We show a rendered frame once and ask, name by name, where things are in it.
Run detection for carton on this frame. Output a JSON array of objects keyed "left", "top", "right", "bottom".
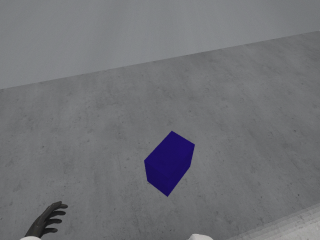
[{"left": 144, "top": 131, "right": 195, "bottom": 197}]

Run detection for robot left hand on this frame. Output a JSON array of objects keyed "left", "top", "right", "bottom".
[{"left": 24, "top": 201, "right": 68, "bottom": 238}]

